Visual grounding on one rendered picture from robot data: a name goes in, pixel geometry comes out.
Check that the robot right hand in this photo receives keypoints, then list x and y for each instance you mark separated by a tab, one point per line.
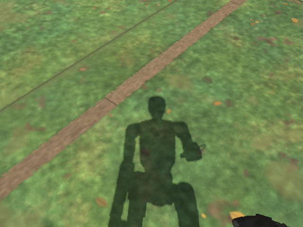
256	221

